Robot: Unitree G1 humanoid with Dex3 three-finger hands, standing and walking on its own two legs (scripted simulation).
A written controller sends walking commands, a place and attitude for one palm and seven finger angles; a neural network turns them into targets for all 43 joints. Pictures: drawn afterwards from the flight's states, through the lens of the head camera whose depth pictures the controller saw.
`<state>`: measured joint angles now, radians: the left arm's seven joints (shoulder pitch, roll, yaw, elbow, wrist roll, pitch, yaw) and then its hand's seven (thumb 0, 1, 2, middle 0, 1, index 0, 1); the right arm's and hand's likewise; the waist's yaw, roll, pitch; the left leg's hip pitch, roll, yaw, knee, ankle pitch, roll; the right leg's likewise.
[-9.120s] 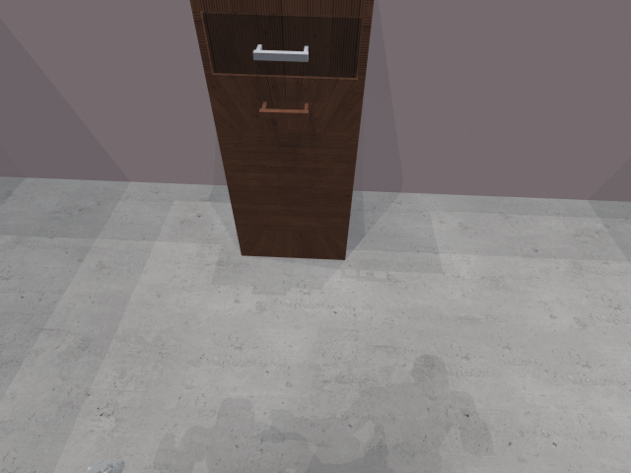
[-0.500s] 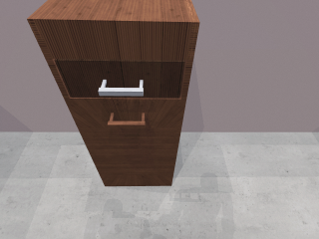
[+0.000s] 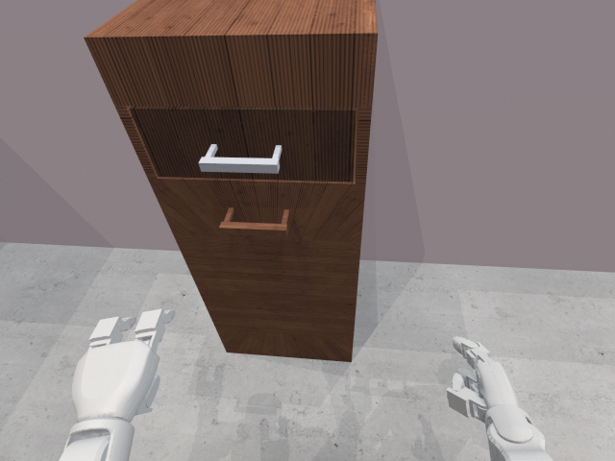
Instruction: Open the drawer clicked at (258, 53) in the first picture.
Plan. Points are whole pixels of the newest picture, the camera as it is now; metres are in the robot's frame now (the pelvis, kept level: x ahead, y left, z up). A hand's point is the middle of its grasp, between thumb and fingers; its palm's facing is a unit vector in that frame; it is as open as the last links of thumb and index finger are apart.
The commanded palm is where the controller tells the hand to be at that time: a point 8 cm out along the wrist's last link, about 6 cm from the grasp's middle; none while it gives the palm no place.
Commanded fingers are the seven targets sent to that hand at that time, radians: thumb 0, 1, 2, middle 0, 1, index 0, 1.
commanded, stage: raise the hand with hooked fingers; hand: left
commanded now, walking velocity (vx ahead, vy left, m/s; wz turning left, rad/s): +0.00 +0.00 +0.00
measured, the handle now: (242, 157) +0.55 +0.22 +0.10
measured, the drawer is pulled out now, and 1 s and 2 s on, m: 0.00 0.00 0.00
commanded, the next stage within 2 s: move the hooked fingers above the handle in 1.42 s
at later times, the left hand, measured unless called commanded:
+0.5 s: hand (162, 255) +0.31 +0.25 +0.12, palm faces +0.17 -0.13 -0.98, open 12.5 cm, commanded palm +0.27 +0.25 +0.19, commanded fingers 0.00 -0.38 0.35 -0.29 -1.12 -0.29 -1.12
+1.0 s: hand (103, 159) +0.36 +0.31 +0.23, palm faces +0.20 -0.06 -0.98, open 13.9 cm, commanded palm +0.31 +0.31 +0.27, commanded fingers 0.00 -0.50 0.30 -0.30 -1.20 -0.30 -1.20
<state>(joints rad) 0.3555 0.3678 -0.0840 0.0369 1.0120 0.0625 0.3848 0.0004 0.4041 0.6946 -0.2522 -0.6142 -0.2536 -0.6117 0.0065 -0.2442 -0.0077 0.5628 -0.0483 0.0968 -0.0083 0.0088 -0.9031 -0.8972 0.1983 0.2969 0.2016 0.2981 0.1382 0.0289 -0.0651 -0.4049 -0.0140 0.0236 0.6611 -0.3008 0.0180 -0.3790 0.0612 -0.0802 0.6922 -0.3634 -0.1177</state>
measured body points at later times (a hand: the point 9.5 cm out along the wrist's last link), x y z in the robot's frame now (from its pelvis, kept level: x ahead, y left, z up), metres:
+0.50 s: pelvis +0.02 +0.04 +0.01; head +0.01 -0.01 +0.46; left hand +0.29 +0.26 +0.17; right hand +0.18 -0.24 -0.10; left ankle +0.03 +0.14 -0.72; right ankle +0.00 -0.04 -0.72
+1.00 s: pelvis +0.01 +0.09 +0.02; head +0.00 +0.06 +0.47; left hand +0.34 +0.31 +0.28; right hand +0.23 -0.10 -0.07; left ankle +0.03 +0.14 -0.72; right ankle +0.00 -0.04 -0.72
